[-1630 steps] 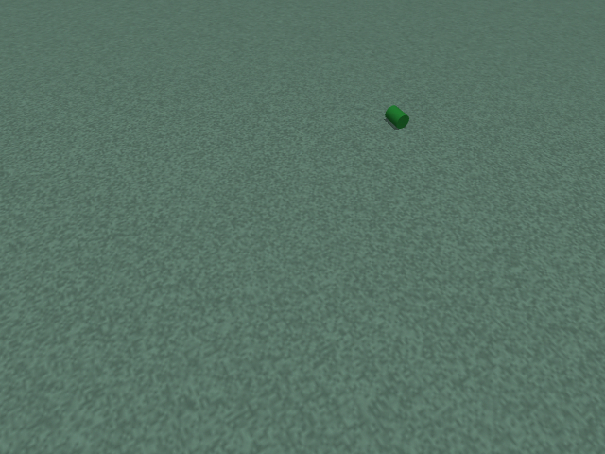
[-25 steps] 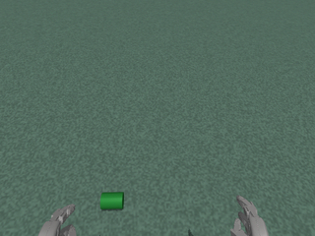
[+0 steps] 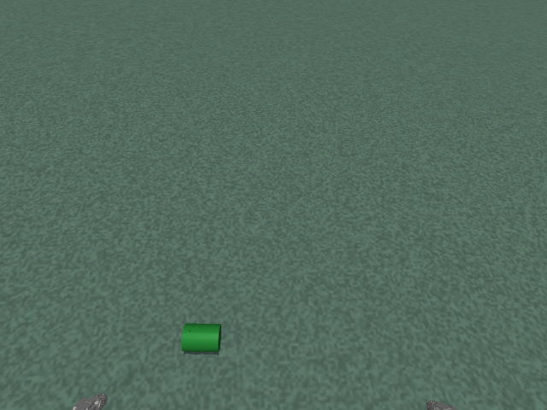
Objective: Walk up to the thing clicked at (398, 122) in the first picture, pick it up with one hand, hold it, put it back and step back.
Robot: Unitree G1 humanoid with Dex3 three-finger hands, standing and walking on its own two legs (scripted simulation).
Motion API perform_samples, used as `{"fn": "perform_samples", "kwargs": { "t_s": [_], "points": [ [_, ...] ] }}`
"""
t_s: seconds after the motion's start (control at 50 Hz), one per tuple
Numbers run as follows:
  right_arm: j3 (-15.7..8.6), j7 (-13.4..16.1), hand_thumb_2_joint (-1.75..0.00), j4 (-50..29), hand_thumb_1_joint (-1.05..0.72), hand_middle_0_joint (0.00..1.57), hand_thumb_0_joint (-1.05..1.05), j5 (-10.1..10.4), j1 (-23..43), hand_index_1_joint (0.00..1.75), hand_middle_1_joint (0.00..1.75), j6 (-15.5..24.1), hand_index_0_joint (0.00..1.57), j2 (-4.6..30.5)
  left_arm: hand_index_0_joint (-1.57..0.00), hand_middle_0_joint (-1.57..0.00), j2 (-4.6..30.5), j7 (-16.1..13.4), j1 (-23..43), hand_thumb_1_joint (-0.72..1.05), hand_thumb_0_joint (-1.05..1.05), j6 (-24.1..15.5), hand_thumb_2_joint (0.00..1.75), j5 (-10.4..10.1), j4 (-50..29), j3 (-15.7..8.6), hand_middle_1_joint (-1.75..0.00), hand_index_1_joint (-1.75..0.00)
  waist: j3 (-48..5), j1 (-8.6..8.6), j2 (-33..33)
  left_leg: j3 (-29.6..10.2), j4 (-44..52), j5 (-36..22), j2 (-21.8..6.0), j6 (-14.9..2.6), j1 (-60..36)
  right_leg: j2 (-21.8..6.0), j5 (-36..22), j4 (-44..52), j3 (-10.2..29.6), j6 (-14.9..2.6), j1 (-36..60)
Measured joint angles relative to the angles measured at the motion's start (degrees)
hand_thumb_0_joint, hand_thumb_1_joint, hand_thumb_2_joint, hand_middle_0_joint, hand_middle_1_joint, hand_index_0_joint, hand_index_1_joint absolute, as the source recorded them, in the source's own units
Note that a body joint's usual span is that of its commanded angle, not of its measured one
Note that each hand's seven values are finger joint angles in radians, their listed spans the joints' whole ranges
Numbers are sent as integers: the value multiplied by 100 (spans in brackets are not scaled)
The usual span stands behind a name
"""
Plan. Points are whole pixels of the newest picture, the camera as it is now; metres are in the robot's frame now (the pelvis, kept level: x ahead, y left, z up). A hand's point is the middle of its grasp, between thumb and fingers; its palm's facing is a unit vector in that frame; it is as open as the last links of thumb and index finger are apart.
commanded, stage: stand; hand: left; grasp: from above
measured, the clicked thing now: (202, 337) +0.48 +0.21 -0.70
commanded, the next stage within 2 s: none
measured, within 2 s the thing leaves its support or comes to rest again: neither
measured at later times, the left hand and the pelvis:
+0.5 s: hand out of the picture +0.03 +0.24 -0.13, palm faces +0.01 -0.94 -0.33, open 7.4 cm; pelvis -0.01 +0.00 +0.03, yaw -1 degrees
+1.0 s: hand out of the picture +0.07 +0.22 -0.13, palm faces -0.02 -0.95 -0.31, open 7.4 cm; pelvis +0.00 -0.01 +0.04, yaw -1 degrees
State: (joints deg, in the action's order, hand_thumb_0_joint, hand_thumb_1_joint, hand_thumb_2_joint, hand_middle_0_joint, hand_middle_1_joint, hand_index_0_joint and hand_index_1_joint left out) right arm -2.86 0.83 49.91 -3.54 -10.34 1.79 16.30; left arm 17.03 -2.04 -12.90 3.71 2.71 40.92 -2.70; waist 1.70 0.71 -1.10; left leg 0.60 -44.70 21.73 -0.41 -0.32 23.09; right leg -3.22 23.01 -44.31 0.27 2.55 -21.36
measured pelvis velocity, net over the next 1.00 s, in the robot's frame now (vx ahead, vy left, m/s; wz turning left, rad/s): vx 0.00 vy -0.01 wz -0.03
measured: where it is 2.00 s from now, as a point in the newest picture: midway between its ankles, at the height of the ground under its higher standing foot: outside the picture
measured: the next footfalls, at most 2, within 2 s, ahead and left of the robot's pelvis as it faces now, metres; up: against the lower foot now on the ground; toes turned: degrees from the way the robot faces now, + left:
none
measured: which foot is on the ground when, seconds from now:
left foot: down 0.00-1.00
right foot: down 0.00-1.00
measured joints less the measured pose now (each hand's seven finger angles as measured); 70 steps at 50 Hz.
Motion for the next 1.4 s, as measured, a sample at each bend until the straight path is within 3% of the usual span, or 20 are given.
{"fn": "perform_samples", "kwargs": {
  "t_s": [0.18,0.4,0.82,1.4],
  "points": [
    [-2,47,-90,664,-90,20,1,49,-127,30,30,-134,21,-47,-20,-20,-97,34,-46,91,1,-188,90,-53,1332,-15,-30,-30,110,5,57,94,1016,-470,22,-54,-803,-14,-562,1113,57,58,811],
    [33,49,-89,1160,-90,20,1,135,-33,30,30,-160,21,-114,-20,-20,-134,52,58,91,1,-285,90,-67,2102,26,-30,-30,182,-4,148,140,1907,-949,65,-35,-1388,-48,-974,1854,81,65,1310],
    [71,-12,-89,1422,-90,20,0,195,113,30,30,-214,21,115,-20,-21,-76,95,361,91,1,-366,90,-107,2368,62,-30,-30,229,-96,185,95,2167,-1108,-105,106,-1486,127,-1140,2133,33,-68,1410],
    [169,-20,-89,1556,-90,20,0,227,304,30,30,-171,21,51,-20,-20,-50,145,615,91,1,-351,90,-150,2392,101,-30,-30,175,-129,132,182,2295,-1081,-94,96,-1538,115,-1117,2205,116,-53,1402]
  ]
}}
